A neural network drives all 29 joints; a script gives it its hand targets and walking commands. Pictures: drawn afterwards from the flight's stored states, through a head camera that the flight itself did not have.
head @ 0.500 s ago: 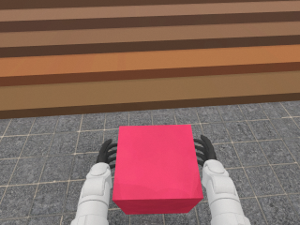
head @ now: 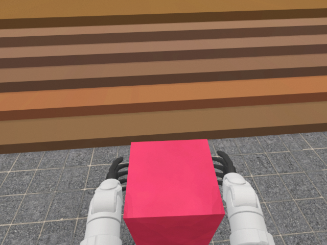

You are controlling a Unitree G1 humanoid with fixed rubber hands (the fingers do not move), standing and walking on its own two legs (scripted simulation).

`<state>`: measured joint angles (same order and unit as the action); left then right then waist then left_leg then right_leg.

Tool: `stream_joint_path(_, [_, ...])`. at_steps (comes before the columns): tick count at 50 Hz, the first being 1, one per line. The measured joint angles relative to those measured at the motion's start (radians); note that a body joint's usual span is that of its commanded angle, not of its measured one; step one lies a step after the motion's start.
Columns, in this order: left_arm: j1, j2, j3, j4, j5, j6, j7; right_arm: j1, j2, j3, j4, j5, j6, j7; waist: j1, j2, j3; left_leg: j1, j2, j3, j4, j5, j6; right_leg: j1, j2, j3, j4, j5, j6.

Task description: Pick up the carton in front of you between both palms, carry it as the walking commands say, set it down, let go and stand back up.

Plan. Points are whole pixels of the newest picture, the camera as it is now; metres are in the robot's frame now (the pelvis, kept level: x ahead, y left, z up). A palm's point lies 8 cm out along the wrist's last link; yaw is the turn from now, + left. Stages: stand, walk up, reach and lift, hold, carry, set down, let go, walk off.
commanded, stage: reach and lift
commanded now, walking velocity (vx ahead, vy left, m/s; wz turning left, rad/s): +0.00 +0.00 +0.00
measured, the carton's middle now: (171, 195) +0.30 +0.00 -0.05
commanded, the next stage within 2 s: hold in 0.74 s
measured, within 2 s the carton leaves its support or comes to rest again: neither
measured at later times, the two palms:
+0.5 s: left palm (113, 179) +0.30 +0.15 +0.03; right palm (229, 173) +0.31 -0.15 +0.04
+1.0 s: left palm (111, 177) +0.30 +0.15 +0.06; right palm (233, 171) +0.30 -0.15 +0.06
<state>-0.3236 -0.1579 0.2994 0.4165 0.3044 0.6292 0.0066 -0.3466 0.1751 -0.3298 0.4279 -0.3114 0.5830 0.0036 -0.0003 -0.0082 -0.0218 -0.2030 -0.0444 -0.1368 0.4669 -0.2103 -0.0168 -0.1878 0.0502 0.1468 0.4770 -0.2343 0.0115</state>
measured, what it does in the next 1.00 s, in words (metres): stands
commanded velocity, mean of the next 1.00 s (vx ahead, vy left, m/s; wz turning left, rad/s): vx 0.00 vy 0.00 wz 0.00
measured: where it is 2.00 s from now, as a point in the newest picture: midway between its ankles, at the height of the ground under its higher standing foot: outside the picture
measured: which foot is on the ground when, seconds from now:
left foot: down 0.00-1.00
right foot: down 0.00-1.00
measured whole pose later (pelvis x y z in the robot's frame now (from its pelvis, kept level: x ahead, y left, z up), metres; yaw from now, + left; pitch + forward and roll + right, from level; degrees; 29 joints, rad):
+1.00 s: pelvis +0.01 +0.00 +0.01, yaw +0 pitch -7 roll +0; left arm -0.27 -0.15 0.22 0.26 0.28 0.78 0.01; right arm -0.29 0.16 -0.25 0.27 -0.29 0.74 0.01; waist 0.00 -0.01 -0.01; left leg -0.05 -0.04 -0.13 0.35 -0.18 -0.01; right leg -0.03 0.04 0.14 0.36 -0.20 0.01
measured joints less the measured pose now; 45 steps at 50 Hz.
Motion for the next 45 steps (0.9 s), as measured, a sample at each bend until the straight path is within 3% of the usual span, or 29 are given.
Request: stream_joint_path(45, [0.082, 0.011, -0.102, -0.187, -0.042, 0.13, 0.012, 0.083, -0.023, 0.106, -0.187, 0.046, 0.137, -0.004, -0.004, 0.001, 0.002, 0.145, 0.008, 0.006, -0.123, 0.031, 0.005, 0.145, -0.013, -0.007, -0.125, 0.032, -0.003])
